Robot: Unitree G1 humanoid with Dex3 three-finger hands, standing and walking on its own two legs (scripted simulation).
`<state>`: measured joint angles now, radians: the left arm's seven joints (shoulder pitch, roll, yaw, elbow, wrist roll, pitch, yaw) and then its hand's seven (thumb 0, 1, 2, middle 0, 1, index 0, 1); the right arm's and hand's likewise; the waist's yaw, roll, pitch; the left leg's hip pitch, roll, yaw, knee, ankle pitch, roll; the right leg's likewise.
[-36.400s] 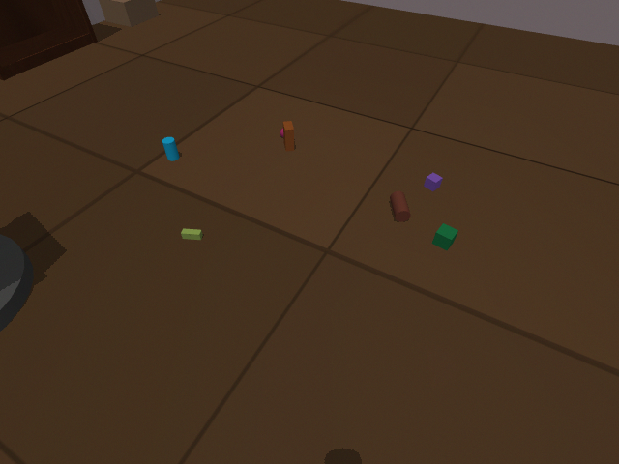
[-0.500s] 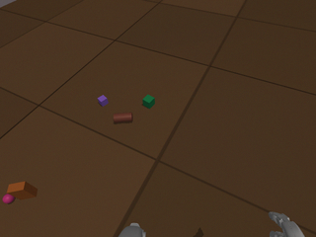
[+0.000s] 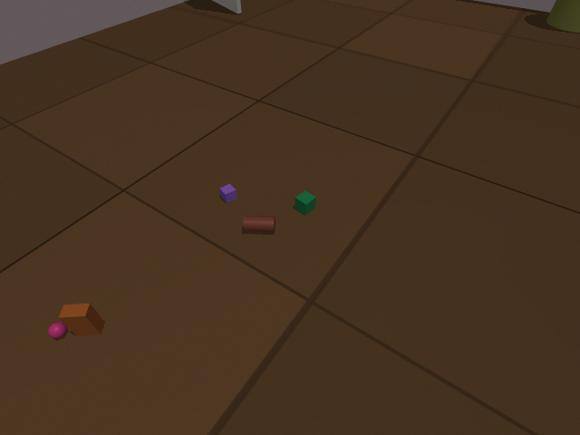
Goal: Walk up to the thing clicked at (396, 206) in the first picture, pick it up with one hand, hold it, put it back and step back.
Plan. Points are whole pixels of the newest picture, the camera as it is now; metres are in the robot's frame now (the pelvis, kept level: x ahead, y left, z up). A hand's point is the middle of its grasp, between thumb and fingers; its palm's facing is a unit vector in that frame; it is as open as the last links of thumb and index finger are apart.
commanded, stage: step back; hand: left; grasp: from above
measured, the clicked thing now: (259, 223) +1.16 +0.17 -0.72
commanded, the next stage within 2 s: stand in 0.58 s
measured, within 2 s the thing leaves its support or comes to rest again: neither
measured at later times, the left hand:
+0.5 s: hand out of the picture +0.08 +0.33 -0.15, palm faces -0.15 -0.93 -0.32, open 7.4 cm
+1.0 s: hand (148, 390) +0.24 +0.24 -0.12, palm faces -0.17 -0.93 -0.32, open 7.4 cm
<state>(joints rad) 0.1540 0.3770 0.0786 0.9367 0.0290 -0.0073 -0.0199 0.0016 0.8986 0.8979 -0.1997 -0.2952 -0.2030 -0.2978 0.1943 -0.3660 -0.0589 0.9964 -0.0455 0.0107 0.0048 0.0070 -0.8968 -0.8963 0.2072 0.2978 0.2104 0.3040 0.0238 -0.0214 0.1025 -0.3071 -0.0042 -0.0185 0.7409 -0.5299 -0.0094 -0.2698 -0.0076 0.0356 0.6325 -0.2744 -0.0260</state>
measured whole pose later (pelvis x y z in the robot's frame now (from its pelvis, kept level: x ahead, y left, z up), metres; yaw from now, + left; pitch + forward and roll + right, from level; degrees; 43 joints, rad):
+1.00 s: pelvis +0.06 +0.03 +0.02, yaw -8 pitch -3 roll +1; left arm 0.02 0.32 -0.01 1.03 0.00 -0.02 0.00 0.00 0.90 0.90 -0.20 -0.30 -0.20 -0.30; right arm 0.14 -0.33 -0.02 1.08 -0.01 -0.02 0.01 0.00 -0.90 -0.90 0.20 0.30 0.21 0.30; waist -0.02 0.00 0.06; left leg -0.03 0.01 0.05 0.35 -0.27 -0.01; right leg -0.20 -0.01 0.00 0.41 -0.16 0.00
